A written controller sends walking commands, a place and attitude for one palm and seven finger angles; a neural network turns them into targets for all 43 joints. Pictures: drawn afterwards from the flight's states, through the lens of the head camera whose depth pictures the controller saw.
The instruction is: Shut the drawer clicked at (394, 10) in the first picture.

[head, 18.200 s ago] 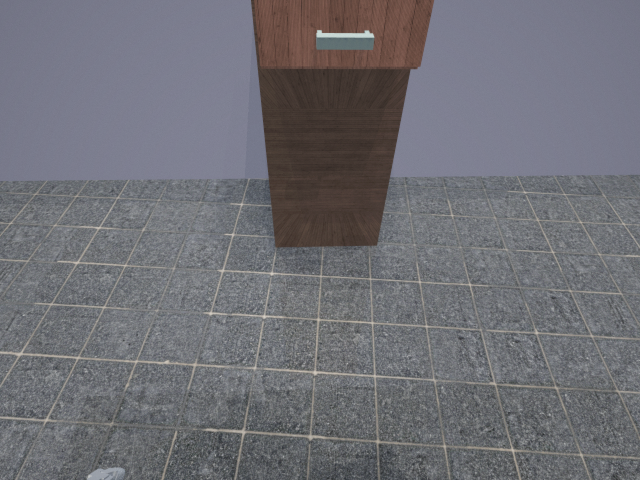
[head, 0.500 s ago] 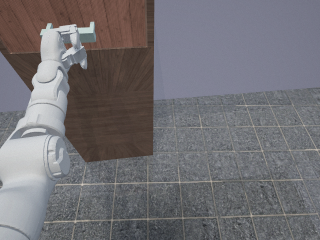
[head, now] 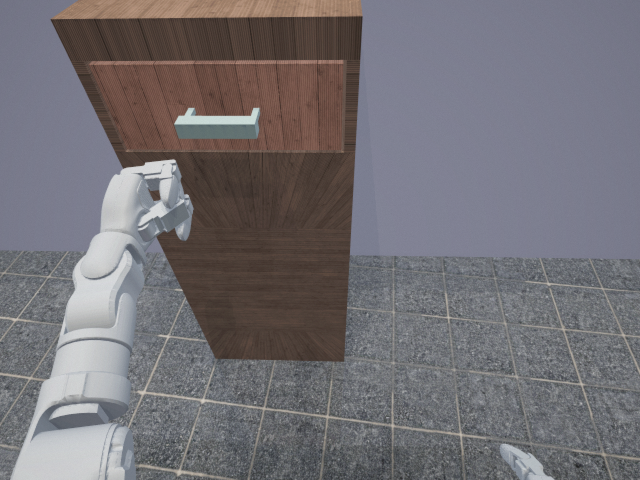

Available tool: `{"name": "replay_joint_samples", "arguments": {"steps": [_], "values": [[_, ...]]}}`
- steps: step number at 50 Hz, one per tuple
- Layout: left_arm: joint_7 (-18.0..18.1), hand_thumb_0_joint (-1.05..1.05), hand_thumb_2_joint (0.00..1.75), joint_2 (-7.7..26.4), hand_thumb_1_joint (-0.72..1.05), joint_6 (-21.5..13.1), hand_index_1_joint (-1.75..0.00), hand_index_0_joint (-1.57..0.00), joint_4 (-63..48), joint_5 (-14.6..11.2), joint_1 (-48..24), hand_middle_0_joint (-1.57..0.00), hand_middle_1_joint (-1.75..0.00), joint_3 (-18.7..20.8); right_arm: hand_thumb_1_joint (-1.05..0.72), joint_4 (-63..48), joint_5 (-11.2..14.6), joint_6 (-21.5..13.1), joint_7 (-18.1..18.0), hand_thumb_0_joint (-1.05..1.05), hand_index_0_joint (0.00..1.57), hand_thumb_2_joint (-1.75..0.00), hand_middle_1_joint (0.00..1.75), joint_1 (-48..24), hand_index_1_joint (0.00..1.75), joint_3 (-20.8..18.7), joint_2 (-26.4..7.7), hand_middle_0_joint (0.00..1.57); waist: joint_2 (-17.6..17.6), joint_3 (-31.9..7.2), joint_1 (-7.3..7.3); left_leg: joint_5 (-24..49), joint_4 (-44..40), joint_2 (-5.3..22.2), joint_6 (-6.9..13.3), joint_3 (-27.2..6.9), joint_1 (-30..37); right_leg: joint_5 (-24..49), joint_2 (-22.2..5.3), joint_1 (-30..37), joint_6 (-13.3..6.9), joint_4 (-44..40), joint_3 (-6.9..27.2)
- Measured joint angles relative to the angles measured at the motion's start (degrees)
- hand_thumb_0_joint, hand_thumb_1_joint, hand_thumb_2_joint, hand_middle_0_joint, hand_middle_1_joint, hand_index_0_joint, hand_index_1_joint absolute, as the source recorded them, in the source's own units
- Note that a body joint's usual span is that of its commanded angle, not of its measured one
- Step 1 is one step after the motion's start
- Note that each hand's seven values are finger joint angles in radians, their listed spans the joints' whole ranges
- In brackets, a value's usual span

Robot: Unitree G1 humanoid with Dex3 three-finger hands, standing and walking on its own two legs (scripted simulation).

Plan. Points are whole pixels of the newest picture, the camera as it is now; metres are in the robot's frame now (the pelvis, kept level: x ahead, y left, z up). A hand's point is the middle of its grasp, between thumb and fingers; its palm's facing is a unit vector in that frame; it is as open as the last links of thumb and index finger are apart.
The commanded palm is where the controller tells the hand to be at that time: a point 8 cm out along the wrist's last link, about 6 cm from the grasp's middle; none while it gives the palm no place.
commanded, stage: draw the hand back to the body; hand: left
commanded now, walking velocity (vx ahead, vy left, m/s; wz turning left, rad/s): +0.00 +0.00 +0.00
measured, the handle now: (220, 120) +0.60 +0.19 +0.16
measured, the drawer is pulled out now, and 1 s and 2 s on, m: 0.00 0.00 0.00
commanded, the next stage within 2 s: step back with the hand held close in 0.96 s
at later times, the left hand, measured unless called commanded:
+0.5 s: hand (102, 308) +0.24 +0.22 +0.17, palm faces +0.31 -0.91 -0.27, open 3.3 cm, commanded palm +0.19 +0.26 +0.18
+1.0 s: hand (7, 407) +0.15 +0.26 +0.17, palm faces +0.44 -0.83 -0.35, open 3.2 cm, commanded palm +0.11 +0.29 +0.18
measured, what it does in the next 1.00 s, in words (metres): stands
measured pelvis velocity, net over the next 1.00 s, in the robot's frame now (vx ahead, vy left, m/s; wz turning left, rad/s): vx -0.02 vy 0.01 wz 0.01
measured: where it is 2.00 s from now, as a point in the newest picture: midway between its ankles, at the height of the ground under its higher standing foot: outside the picture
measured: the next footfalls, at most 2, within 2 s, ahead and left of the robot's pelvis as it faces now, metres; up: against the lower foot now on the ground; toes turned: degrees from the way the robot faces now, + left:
right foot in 1.94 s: -0.10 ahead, -0.08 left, +0.00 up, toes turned +4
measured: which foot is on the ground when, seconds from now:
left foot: down 0.00-1.00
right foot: down 0.00-1.00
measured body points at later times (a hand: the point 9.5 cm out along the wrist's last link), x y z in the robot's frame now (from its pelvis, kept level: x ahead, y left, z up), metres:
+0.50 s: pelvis -0.02 +0.00 +0.01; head -0.04 -0.03 +0.46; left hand +0.22 +0.26 +0.19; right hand +0.16 -0.21 -0.08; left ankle -0.01 +0.12 -0.73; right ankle -0.05 -0.09 -0.73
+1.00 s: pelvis -0.02 +0.01 +0.01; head -0.05 -0.01 +0.46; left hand +0.12 +0.30 +0.19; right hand +0.18 -0.20 -0.06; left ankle -0.01 +0.12 -0.73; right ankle -0.05 -0.09 -0.73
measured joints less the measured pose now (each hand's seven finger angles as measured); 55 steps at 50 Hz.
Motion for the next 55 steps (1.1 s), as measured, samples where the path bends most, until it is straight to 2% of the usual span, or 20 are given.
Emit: {"name": "replay_joint_samples", "arguments": {"steps": [5, 9, 12, 19, 33, 41, 44, 48, 55], "values": [[-1.11, 0.02, 0.9, -0.4, 0.9, 2.79, -1.6, -1.4, -5.95, -1.44, 4.34, -1.4, -1.6, -1.66, -0.91, -1.0, 0.49, -1.11, -1.12, 0.01, 0.2, -0.9, 0.3, -3.93, 0.3, 0.7, -0.17, 0.2, 0.24, 0.24, 1.48, 0.93, -0.74, -0.51, -0.05, -0.77, 2.04, 0.32, -0.42, 2.13, -0.08, -0.24, -0.81], [5.42, 0.02, 0.9, -0.29, 0.9, -0.54, -1.6, -1.4, -13.5, 2.74, 11.1, -1.4, -1.6, -4.39, -0.91, -1.53, -0.47, -1.8, -1.31, 0.01, 0.2, -0.9, 0.3, -6.94, 0.3, 1.53, 0.76, 0.2, 0.4, 1.45, 2.27, 2.36, -3.34, -0.53, -0.24, -0.21, 5.01, 1.53, -0.43, 4.5, -0.05, -2.06, -0.24], [9.22, 0.01, 0.9, -0.8, 0.9, -2.49, -1.6, -1.4, -17.65, 4.74, 15.82, -1.4, -1.6, -5.15, -0.91, -1.46, -1.01, -1.47, -1.39, 0.01, 0.2, -0.9, 0.3, -8.21, 0.3, 2.21, 1.77, 0.2, 0.25, 2.73, 2.67, 3.72, -5.65, -0.46, -0.25, -0.02, 7.18, 2.88, -0.28, 6.52, -0.11, -4.21, -0.03], [13.59, 0.02, 0.9, -1.13, 0.89, -4.65, -1.6, -1.4, -26.1, 7.06, 25.41, -1.41, -1.59, -4.63, -0.91, 0.03, -2.4, -1.18, -1.58, 0.01, 0.21, -0.9, 0.3, -7.71, 0.3, 2.92, 3.07, 0.21, 0.79, 5.26, 3.37, 5.78, -9.53, -0.35, -0.31, 0.2, 11.28, 5.33, -0.02, 10.73, -0.18, -8.59, 0.23], [14.33, 0.01, 0.9, -0.32, 0.89, -8.46, -1.6, -1.4, -43.03, 7.57, 46.58, -1.41, -1.59, -1.24, -0.91, 2.25, -3.64, -1.6, -1.33, 0.02, 0.21, -0.9, 0.3, -4.78, 0.3, 1.05, 2.72, 0.21, 1.75, 5.77, 3.29, 5.94, -10.88, -0.37, 0.1, 0.8, 13.94, 6.38, -0.01, 13.77, 0.29, -11.19, 0.87], [14.91, 0.01, 0.9, 0.45, 0.89, -9.44, -1.6, -1.4, -51.67, 8.0, 58.51, -1.41, -1.59, 1.15, -0.91, 1.13, -3.77, -3.7, -1.51, 0.02, 0.2, -0.9, 0.3, -4.47, 0.3, -0.12, 2.34, 0.2, 1.72, 5.05, 4.26, 5.03, -9.64, -0.44, 0.39, 0.77, 13.68, 6.07, -0.1, 14.06, 0.63, -11.05, 0.86], [15.3, 0.01, 0.9, 0.46, 0.89, -9.56, -1.6, -1.4, -52.57, 8.29, 59.6, -1.41, -1.59, 1.34, -0.91, 0.96, -3.83, -4.42, -1.83, 0.02, 0.2, -0.9, 0.3, -4.72, 0.3, -0.2, 2.34, 0.2, 1.7, 5.15, 4.92, 4.94, -9.32, -0.7, 0.58, 0.42, 13.65, 5.93, -0.32, 14.28, 0.81, -10.92, 0.49], [15.92, 0.01, 0.9, -0.44, 0.89, -9.17, -1.6, -1.4, -51.64, 8.66, 57.3, -1.41, -1.59, 0.88, -0.91, 1.23, -3.97, -5.08, -2.2, 0.02, 0.2, -0.9, 0.3, -5.62, 0.3, 0.16, 2.54, 0.2, 1.67, 5.58, 5.62, 5.1, -9.18, -1.07, 0.81, 0.0, 13.63, 5.88, -0.66, 14.41, 1.01, -10.71, 0.04], [16.06, 0.01, 0.9, -0.67, 0.89, -8.5, -1.6, -1.4, -51.53, 8.7, 55.52, -1.41, -1.59, 0.55, -0.91, 1.02, -4.39, -5.37, -1.92, 0.02, 0.21, -0.9, 0.3, -6.41, 0.3, 1.39, 4.11, 0.21, 0.89, 5.68, 5.3, 5.22, -9.47, -1.27, 0.96, 0.31, 13.84, 5.9, -0.9, 14.32, 1.17, -10.57, 0.33]]}}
